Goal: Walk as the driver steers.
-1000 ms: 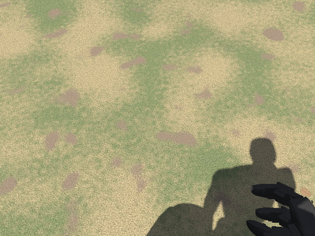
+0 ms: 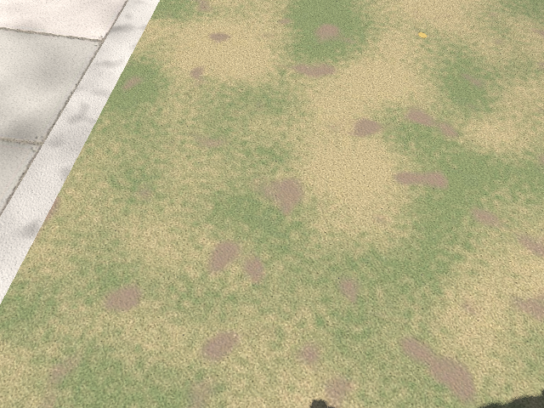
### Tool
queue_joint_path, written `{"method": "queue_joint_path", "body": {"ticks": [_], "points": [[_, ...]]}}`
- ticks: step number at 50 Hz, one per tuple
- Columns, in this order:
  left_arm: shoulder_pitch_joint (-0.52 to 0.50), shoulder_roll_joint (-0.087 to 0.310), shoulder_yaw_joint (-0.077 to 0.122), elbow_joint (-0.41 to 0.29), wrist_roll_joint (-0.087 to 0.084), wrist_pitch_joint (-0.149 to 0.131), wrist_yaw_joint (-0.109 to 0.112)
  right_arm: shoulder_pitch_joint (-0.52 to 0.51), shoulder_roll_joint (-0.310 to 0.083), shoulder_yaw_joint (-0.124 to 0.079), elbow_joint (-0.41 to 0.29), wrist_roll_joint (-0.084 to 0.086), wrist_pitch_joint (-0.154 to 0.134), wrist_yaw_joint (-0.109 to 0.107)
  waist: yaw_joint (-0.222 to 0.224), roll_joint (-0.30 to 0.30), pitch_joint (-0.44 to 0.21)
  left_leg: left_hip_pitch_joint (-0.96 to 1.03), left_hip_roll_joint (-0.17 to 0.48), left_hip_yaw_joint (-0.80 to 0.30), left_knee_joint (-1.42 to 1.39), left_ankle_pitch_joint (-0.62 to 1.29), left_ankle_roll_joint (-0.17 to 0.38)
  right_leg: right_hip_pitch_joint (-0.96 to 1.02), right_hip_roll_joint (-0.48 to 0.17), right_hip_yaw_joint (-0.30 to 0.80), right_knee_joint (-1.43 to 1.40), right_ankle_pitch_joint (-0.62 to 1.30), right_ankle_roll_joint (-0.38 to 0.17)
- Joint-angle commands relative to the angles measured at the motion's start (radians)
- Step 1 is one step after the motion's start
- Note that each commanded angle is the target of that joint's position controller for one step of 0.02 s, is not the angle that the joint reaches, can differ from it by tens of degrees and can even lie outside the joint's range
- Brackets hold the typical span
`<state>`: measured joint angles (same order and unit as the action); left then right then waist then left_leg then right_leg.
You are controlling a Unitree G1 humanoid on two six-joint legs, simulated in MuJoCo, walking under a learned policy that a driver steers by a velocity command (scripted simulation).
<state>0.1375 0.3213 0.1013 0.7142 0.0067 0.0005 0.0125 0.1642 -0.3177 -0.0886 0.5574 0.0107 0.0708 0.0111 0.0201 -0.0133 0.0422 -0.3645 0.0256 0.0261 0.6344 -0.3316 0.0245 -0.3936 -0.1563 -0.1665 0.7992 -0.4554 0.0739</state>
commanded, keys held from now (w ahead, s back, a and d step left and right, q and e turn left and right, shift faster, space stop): shift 0.62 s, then w+shift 0.28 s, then w+e+shift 0.10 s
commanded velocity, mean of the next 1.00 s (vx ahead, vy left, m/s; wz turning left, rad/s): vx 0.20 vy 0.00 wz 0.17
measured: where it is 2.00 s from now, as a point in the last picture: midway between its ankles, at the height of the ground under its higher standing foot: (323, 237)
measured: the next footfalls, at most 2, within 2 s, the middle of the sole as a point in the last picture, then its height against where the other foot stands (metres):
right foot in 0.38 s outside the picture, level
right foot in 1.36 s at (288, 371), level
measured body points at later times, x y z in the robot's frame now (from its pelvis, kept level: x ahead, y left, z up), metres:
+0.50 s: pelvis +0.02 -0.01 +0.01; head +0.03 -0.02 +0.46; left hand +0.13 +0.27 -0.09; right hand +0.21 -0.23 -0.10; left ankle +0.01 +0.11 -0.72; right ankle +0.04 -0.13 -0.72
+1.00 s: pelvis +0.11 +0.04 +0.01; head +0.12 +0.06 +0.46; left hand +0.20 +0.32 -0.11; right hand +0.19 -0.23 -0.10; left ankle +0.06 +0.14 -0.72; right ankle +0.08 -0.11 -0.65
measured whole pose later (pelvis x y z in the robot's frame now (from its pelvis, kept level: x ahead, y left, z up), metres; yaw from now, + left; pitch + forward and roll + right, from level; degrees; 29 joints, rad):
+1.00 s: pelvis +0.11 +0.04 +0.01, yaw +6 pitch +2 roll +0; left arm 0.27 0.28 0.07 0.74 0.02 -0.02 -0.03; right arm 0.39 -0.26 -0.05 0.75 -0.05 -0.07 0.02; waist -0.04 -0.04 -0.04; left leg -0.23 0.00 0.08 0.54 -0.36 0.03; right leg -0.47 0.02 0.09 1.09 -0.34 -0.10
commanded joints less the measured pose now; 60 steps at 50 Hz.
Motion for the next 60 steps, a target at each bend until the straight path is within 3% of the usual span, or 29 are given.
{"method": "queue_joint_path", "body": {"ticks": [1, 2, 4, 7, 11, 17, 19, 20, 21, 22, 23, 25, 31, 32, 33, 35, 36, 37, 40, 42, 43, 44, 45, 46, 47, 48, 49, 52, 60], "points": [[-0.121, 0.099, 0.019, -0.125, -0.002, -0.018, 0.009, 0.128, -0.234, -0.066, -0.056, -0.048, -0.052, -0.004, -0.111, 0.208, -0.227, 0.371, 0.337, -0.451, -0.255, 0.674, 0.313, -0.399, 0.103, 0.190, 0.472, -0.155, 0.004], [-0.107, 0.092, 0.019, -0.113, -0.012, -0.013, 0.021, 0.076, -0.201, -0.055, -0.045, -0.030, -0.062, -0.011, -0.070, 0.170, -0.179, 0.322, 0.279, -0.370, -0.251, 0.595, 0.251, -0.400, 0.090, 0.202, 0.441, -0.059, -0.016], [-0.040, 0.098, 0.023, -0.078, 0.008, 0.000, 0.036, -0.024, -0.135, -0.026, -0.055, -0.001, -0.054, -0.026, -0.015, 0.147, -0.168, 0.232, 0.219, -0.285, -0.243, 0.591, 0.197, -0.319, 0.090, 0.201, 0.413, 0.060, -0.009], [0.013, 0.080, 0.014, -0.055, -0.001, 0.003, 0.028, -0.042, -0.118, -0.010, -0.047, -0.018, -0.058, -0.036, 0.001, 0.139, -0.188, 0.200, 0.187, -0.242, -0.255, 0.588, 0.196, -0.231, 0.113, 0.192, 0.350, 0.142, 0.001], [-0.012, 0.041, -0.011, -0.063, -0.003, 0.004, 0.016, -0.036, -0.118, -0.006, -0.023, -0.019, -0.056, -0.040, -0.026, 0.157, -0.167, 0.196, 0.185, -0.259, -0.253, 0.473, 0.202, -0.147, 0.108, 0.199, 0.113, 0.152, 0.002], [0.012, 0.037, -0.015, -0.067, -0.010, -0.004, -0.001, -0.049, -0.087, 0.013, 0.015, -0.012, -0.055, -0.019, -0.022, 0.162, -0.112, 0.113, 0.171, -0.322, -0.213, 0.375, 0.198, 0.059, 0.131, 0.173, -0.194, 0.154, -0.035], [0.046, 0.038, -0.021, -0.064, 0.013, -0.016, -0.005, -0.017, -0.037, 0.031, 0.034, -0.013, -0.064, -0.019, -0.004, 0.104, -0.124, 0.051, 0.104, -0.302, -0.183, 0.243, 0.111, 0.244, 0.091, 0.223, -0.393, 0.436, -0.068], [0.052, 0.117, -0.007, -0.078, 0.025, -0.019, 0.002, 0.037, -0.022, 0.034, 0.038, -0.035, -0.075, -0.016, -0.055, -0.041, -0.149, 0.001, 0.015, -0.235, -0.095, 0.084, 0.049, 0.316, -0.033, 0.330, -0.369, 0.672, -0.115], [0.008, 0.094, -0.014, -0.060, 0.021, -0.020, 0.000, 0.065, -0.010, 0.034, 0.043, -0.035, -0.079, -0.015, -0.103, -0.190, -0.157, 0.057, -0.036, -0.142, -0.096, -0.017, 0.000, 0.208, -0.075, 0.375, -0.379, 0.571, -0.201], [-0.037, 0.028, -0.030, -0.081, 0.015, -0.024, -0.006, 0.029, -0.041, 0.028, 0.052, -0.041, -0.076, -0.018, -0.079, -0.159, -0.136, 0.113, -0.019, -0.136, -0.117, 0.024, -0.024, 0.148, -0.042, 0.362, -0.402, 0.426, -0.202], [-0.041, 0.020, -0.031, -0.081, 0.013, -0.027, -0.007, -0.012, -0.052, 0.022, 0.051, -0.036, -0.070, -0.019, -0.056, -0.132, -0.111, 0.100, -0.026, -0.135, -0.125, 0.063, -0.021, 0.147, 0.004, 0.320, -0.392, 0.333, -0.163], [-0.018, 0.041, -0.027, -0.082, 0.009, -0.036, -0.006, -0.029, -0.041, 0.020, 0.052, -0.033, -0.056, -0.021, -0.031, -0.089, -0.081, 0.085, -0.023, -0.154, -0.138, 0.111, -0.005, 0.145, 0.039, 0.281, -0.377, 0.270, -0.127], [0.014, 0.014, -0.037, -0.088, 0.007, -0.032, 0.005, 0.007, -0.005, 0.021, 0.083, -0.026, -0.067, -0.018, -0.016, -0.007, -0.081, 0.071, -0.012, -0.170, -0.158, 0.160, 0.000, 0.184, 0.070, 0.243, -0.332, 0.295, -0.120], [0.043, 0.019, -0.034, -0.080, 0.006, -0.027, 0.006, 0.040, 0.002, 0.021, 0.099, -0.023, -0.066, -0.020, -0.010, -0.008, -0.121, 0.070, -0.039, -0.139, -0.144, -0.022, 0.005, 0.205, 0.084, 0.235, -0.342, 0.102, -0.131], [0.079, 0.051, -0.022, -0.071, -0.009, -0.021, 0.007, 0.062, -0.013, 0.013, 0.104, -0.014, -0.069, -0.018, -0.002, -0.025, -0.089, 0.008, -0.063, -0.109, -0.107, -0.240, 0.018, 0.190, 0.077, 0.270, -0.369, -0.170, -0.159], [0.152, 0.105, -0.007, -0.054, -0.029, -0.030, 0.008, 0.032, -0.012, 0.010, 0.076, 0.013, -0.096, -0.010, 0.011, -0.107, 0.025, -0.167, -0.050, -0.052, 0.030, -0.285, 0.031, 0.181, -0.080, 0.514, -0.523, -0.495, -0.263], [0.150, 0.131, 0.002, -0.047, -0.034, -0.041, 0.008, 0.011, 0.004, 0.013, 0.067, 0.028, -0.115, -0.006, 0.005, -0.163, 0.066, -0.193, -0.036, -0.001, 0.115, -0.150, 0.028, 0.169, -0.180, 0.652, -0.612, -0.525, -0.319], [0.157, 0.132, 0.004, -0.043, -0.034, -0.051, 0.010, -0.021, -0.018, 0.006, 0.059, 0.026, -0.128, -0.006, 0.018, -0.157, 0.092, -0.223, 0.005, -0.039, 0.185, -0.137, 0.037, 0.147, -0.219, 0.703, -0.648, -0.461, -0.340], [0.112, 0.103, -0.006, -0.059, -0.040, -0.072, -0.003, 0.002, -0.001, 0.010, 0.060, 0.028, -0.155, 0.006, -0.010, -0.133, 0.042, -0.212, 0.048, -0.044, 0.165, -0.161, 0.066, 0.193, -0.177, 0.578, -0.660, -0.253, -0.295], [0.048, 0.109, -0.005, -0.072, -0.048, -0.068, -0.015, 0.074, 0.009, 0.011, 0.099, 0.020, -0.165, 0.015, -0.055, -0.133, 0.004, 0.026, 0.003, 0.034, -0.013, -0.052, 0.057, 0.092, -0.071, 0.394, -0.614, -0.125, -0.252], [0.042, 0.120, 0.008, -0.047, 0.033, -0.048, -0.033, 0.166, 0.013, 0.015, 0.137, -0.058, -0.137, 0.035, -0.096, -0.076, -0.026, 0.204, -0.090, 0.142, -0.145, 0.063, 0.033, 0.041, 0.025, 0.278, -0.543, -0.175, -0.230], [0.032, 0.101, 0.009, -0.044, 0.041, -0.041, -0.033, 0.275, 0.000, 0.004, 0.181, -0.064, -0.129, 0.033, -0.142, -0.031, -0.039, 0.392, -0.123, 0.175, -0.140, 0.094, 0.017, -0.078, 0.071, 0.225, -0.423, -0.190, -0.218], [-0.014, 0.039, -0.010, -0.061, 0.041, -0.045, -0.034, 0.432, -0.047, -0.010, 0.219, -0.067, -0.134, 0.025, -0.224, 0.106, -0.062, 0.596, -0.018, 0.015, -0.175, -0.030, 0.033, -0.263, 0.135, 0.154, -0.130, -0.070, -0.199], [-0.100, -0.087, -0.048, -0.137, 0.026, -0.058, -0.034, 0.539, -0.164, -0.025, 0.201, -0.088, -0.147, 0.014, -0.271, 0.392, -0.087, 0.634, 0.296, -0.513, -0.400, -0.441, 0.091, -0.492, 0.236, 0.166, 0.270, -0.133, -0.179], [-0.090, -0.059, -0.046, -0.173, 0.013, -0.060, -0.034, 0.426, -0.173, -0.024, 0.163, -0.089, -0.141, 0.002, -0.194, 0.258, -0.020, 0.524, 0.408, -0.810, -0.514, -0.623, 0.182, -0.634, 0.225, 0.325, 0.395, -0.029, -0.202], [-0.106, -0.018, -0.036, -0.164, 0.007, -0.056, -0.038, 0.337, -0.147, -0.018, 0.147, -0.074, -0.142, -0.005, -0.139, 0.107, 0.055, 0.477, 0.419, -0.709, -0.492, -0.588, 0.178, -0.684, 0.148, 0.349, 0.437, 0.099, -0.197], [-0.059, 0.013, -0.028, -0.133, 0.014, -0.056, -0.049, 0.291, -0.112, -0.008, 0.143, -0.063, -0.151, -0.006, -0.104, 0.046, 0.043, 0.435, 0.356, -0.558, -0.469, -0.468, 0.136, -0.619, 0.131, 0.345, 0.404, 0.175, -0.181], [0.024, 0.031, -0.018, -0.073, 0.033, -0.030, -0.085, 0.250, -0.061, 0.018, 0.161, -0.050, -0.172, -0.016, -0.060, 0.111, 0.030, 0.350, 0.251, -0.259, -0.534, -0.210, 0.073, -0.492, 0.116, 0.283, 0.394, 0.284, -0.129], [-0.225, -0.016, -0.056, -0.143, 0.026, -0.014, -0.120, 0.347, -0.032, 0.033, 0.265, -0.046, -0.190, -0.018, -0.095, 0.069, 0.147, 0.378, 0.191, 0.158, -0.606, 0.302, 0.031, -0.451, 0.107, 0.061, 0.088, 0.438, -0.177]]}}
Velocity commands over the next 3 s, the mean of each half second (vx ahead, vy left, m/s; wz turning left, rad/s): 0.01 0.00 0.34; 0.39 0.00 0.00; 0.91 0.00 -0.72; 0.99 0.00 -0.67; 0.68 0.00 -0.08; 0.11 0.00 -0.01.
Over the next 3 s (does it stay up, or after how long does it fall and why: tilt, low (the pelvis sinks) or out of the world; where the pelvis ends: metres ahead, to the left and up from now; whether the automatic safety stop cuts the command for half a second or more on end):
stays up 1.38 -0.50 0.01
